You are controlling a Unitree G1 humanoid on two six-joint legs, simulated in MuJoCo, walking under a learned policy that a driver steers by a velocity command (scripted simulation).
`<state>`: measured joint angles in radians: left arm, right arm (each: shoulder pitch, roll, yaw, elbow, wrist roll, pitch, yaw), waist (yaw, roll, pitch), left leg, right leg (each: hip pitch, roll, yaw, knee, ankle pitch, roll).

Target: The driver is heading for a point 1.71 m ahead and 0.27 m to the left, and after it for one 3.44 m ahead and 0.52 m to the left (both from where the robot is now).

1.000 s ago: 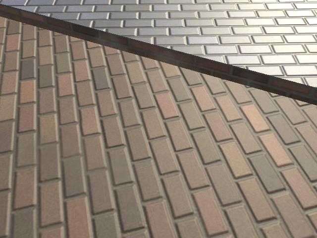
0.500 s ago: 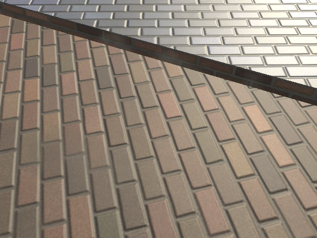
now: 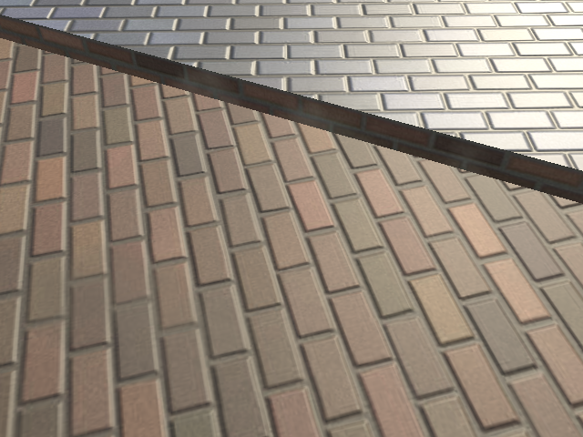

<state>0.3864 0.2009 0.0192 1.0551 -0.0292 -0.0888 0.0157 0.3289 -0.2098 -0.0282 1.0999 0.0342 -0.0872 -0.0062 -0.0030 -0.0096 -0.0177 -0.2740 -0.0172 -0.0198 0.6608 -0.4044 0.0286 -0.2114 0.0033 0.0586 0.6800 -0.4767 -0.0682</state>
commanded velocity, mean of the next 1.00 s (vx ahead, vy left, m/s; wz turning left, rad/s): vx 0.46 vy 0.00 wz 0.00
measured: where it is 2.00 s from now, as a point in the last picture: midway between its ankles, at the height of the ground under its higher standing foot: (356, 322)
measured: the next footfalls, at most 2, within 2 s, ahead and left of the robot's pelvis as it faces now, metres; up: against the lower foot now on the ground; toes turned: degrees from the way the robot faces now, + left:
right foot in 0.26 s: +0.21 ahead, -0.19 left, +0.00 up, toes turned -1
left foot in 0.82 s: +0.58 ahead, +0.00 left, +0.00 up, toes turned +2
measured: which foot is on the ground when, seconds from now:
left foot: down 0.00-0.24, up 0.26-0.80, down 0.82-1.00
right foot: down 0.00-0.02, up 0.04-0.24, down 0.26-0.82, up 0.84-1.00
